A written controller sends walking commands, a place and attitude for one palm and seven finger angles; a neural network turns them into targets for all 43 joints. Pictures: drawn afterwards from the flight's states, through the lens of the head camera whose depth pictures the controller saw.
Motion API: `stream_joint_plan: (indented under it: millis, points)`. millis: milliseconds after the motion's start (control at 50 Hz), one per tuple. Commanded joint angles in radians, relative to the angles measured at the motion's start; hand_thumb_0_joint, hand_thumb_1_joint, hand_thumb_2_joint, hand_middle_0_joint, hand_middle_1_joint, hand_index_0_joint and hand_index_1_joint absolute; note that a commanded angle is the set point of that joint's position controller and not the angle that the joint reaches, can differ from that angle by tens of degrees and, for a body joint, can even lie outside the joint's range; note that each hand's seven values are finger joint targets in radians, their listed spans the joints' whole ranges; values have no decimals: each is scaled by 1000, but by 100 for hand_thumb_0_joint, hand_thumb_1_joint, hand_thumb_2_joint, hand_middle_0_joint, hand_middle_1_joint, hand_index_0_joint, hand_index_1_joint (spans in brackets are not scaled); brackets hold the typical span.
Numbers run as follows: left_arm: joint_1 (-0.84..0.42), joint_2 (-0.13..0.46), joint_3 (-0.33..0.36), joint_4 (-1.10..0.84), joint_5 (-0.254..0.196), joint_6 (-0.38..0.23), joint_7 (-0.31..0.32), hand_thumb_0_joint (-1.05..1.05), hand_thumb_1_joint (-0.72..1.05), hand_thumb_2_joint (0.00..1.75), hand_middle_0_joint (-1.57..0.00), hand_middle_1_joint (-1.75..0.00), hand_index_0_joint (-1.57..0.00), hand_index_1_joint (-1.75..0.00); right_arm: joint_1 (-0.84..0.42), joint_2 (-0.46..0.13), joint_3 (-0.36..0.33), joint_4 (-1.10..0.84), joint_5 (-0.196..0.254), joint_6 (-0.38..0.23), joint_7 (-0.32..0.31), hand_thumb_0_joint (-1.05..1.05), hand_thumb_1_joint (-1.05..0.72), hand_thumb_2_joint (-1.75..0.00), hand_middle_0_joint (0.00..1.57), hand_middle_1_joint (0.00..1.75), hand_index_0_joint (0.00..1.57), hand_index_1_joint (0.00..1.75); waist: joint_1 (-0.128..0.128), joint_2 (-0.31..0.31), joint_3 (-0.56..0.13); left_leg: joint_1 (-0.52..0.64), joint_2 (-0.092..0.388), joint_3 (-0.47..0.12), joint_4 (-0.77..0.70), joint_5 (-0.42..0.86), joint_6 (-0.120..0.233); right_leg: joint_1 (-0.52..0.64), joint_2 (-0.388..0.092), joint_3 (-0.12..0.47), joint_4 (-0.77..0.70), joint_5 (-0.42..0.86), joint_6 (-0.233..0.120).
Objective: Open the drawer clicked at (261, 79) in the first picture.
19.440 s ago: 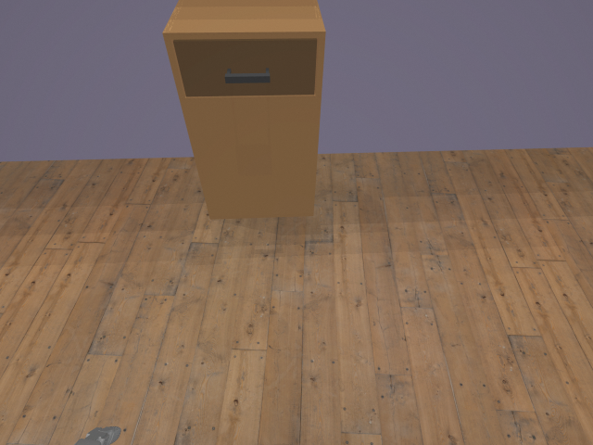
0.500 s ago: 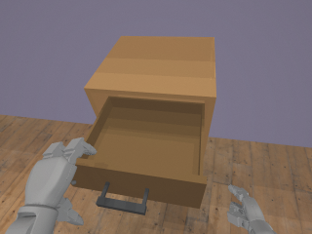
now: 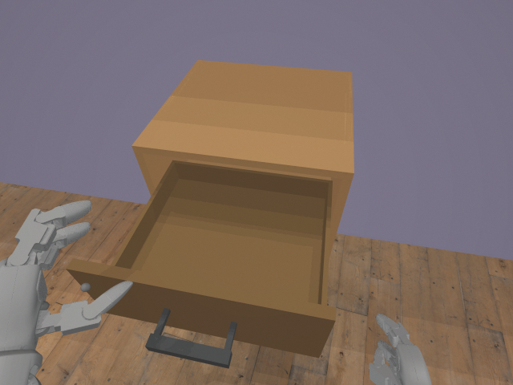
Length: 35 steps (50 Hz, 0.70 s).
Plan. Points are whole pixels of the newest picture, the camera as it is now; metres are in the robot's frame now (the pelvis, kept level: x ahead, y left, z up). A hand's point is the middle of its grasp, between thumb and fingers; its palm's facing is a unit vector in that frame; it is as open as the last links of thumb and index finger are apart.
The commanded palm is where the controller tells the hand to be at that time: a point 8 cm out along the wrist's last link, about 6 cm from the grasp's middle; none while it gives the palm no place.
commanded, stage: draw the hand back to the body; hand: left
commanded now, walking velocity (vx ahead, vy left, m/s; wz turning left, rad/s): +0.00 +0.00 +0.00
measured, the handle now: (193, 336) +0.21 +0.14 -0.06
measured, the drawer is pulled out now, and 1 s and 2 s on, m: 0.29 0.29 0.29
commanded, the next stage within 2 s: step back with the hand held close in 0.46 s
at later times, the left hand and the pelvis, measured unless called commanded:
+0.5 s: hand (75, 289) +0.17 +0.22 +0.16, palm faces +0.41 -0.81 -0.42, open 7.5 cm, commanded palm +0.12 +0.27 +0.18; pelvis +0.00 -0.01 +0.00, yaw +0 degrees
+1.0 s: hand (58, 299) +0.16 +0.24 +0.16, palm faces +0.29 -0.79 -0.54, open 7.4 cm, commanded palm +0.09 +0.28 +0.18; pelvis -0.04 +0.00 +0.00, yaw +0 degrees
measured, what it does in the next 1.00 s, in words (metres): stands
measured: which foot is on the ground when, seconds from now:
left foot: down 0.00-1.00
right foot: down 0.00-1.00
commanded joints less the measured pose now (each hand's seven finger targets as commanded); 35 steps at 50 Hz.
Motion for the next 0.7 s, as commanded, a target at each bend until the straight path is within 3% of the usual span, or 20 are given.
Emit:
stream_joint_plan:
  millis: [0,40,80,140,180,240,280,340,400,440,520,540,560,580,600,620,640,680]
  points:
    - [-30,135,135,-192,-15,-67,20,0,48,72,-23,-57,-23,-57,-121,-88,-44,-165,6,-58,-10,0,-90,-90,20,30,20,30,4,-5,-100,-56,45,34,-57,386,1,89,-49,-32,-32,270,2]
    - [-61,160,166,-201,-19,-70,21,0,55,75,-22,-52,-22,-52,-135,-94,-45,-163,10,-58,-12,0,-90,-90,20,30,20,30,3,36,-93,-59,40,37,-57,357,3,79,-50,-23,-43,256,0]
    - [-48,153,171,-166,-21,-73,24,0,62,78,-22,-48,-22,-48,-126,-88,-46,-158,10,-55,-14,0,-90,-90,20,30,20,30,5,0,-90,-63,42,36,-56,360,5,80,-52,-30,-36,258,2]
    - [-83,184,203,-182,-25,-73,26,0,73,82,-21,-41,-21,-41,-138,-95,-49,-158,14,-52,-15,0,-90,-90,20,30,20,30,4,47,-94,-52,39,40,-55,345,6,72,-53,-20,-46,250,2]
    - [-55,140,165,-140,-26,-70,22,0,80,86,-21,-37,-21,-37,-134,-90,-46,-158,13,-51,-14,0,-90,-90,20,30,20,30,3,0,-74,-64,41,38,-56,340,9,64,-54,-30,-39,241,5]
    - [-85,163,171,-168,-26,-73,22,0,90,90,-20,-30,-20,-30,-145,-99,-49,-160,15,-53,-14,0,-90,-90,20,30,20,30,1,13,-81,-58,37,39,-53,307,13,57,-54,-18,-52,217,6]
    - [-68,153,166,-154,-26,-76,24,0,90,90,-20,-30,-20,-30,-138,-93,-46,-159,13,-53,-13,0,-90,-90,20,30,20,30,4,8,-82,-66,36,37,-57,294,13,61,-57,-24,-45,201,5]
    - [-75,185,199,-170,-27,-78,29,0,90,90,-20,-30,-20,-30,-148,-95,-49,-158,13,-57,-16,0,-90,-90,20,30,20,30,8,4,-95,-60,34,41,-50,292,14,64,-58,-15,-51,212,6]
    - [-65,159,174,-145,-29,-77,28,0,90,90,-20,-30,-20,-30,-145,-88,-46,-159,15,-55,-16,0,-90,-90,20,30,20,30,5,-7,-67,-73,34,42,-52,262,15,50,-59,-15,-55,174,7]
    - [-83,184,201,-164,-30,-83,31,0,90,90,-20,-30,-20,-30,-153,-92,-49,-156,15,-60,-19,0,-90,-90,20,30,20,30,5,3,-84,-64,32,42,-46,257,17,50,-60,-7,-65,171,7]
    - [-61,159,174,-152,-28,-85,29,0,90,90,-20,-30,-20,-30,-146,-89,-49,-154,16,-59,-16,0,-90,-90,20,30,20,30,5,1,-85,-66,33,45,-42,276,18,55,-64,-10,-53,194,8]
    - [-75,174,189,-156,-29,-83,30,0,90,90,-20,-30,-20,-30,-157,-93,-51,-152,17,-61,-18,0,-90,-90,20,30,20,30,3,26,-83,-59,31,47,-40,264,18,46,-64,-3,-65,183,8]
    - [-226,312,348,-232,-27,-137,39,0,90,90,-20,-30,-20,-30,-97,-128,-54,-170,18,-35,-16,0,-90,-90,20,30,20,30,-48,-29,36,-130,33,9,-16,158,38,-51,-124,142,-144,193,-6]
    - [-137,237,299,-116,-18,-145,30,0,90,90,-20,-30,-20,-30,-102,-110,-59,-141,18,-20,-13,0,-90,-90,20,30,20,30,-53,-110,15,-90,24,8,21,129,39,-76,-159,163,-168,176,-20]
    - [-79,180,243,-84,-16,-145,21,0,90,90,-20,-30,-20,-30,-112,-112,-60,-152,21,-5,-7,0,-90,-90,20,30,20,30,-58,-133,0,-68,20,14,42,135,40,-92,-175,168,-171,188,-25]
    - [-47,169,231,-88,-15,-148,18,0,90,90,-20,-30,-20,-30,-115,-114,-62,-159,21,7,-1,0,-90,-90,20,30,20,30,-60,-122,-34,-63,24,17,38,153,42,-72,-184,159,-155,213,-26]
    - [-37,177,243,-127,-15,-157,17,0,90,90,-20,-30,-20,-30,-130,-120,-68,-168,18,11,0,0,-90,-90,20,30,20,30,-57,-73,-67,-42,32,17,11,198,45,-57,-179,146,-126,278,-24]
    - [23,157,226,-128,-13,-162,22,0,90,90,-20,-30,-20,-30,-129,-122,-71,-179,22,27,4,0,-90,-90,20,30,20,30,-57,-32,-122,-64,67,-4,-26,308,48,3,-152,95,-55,317,-6]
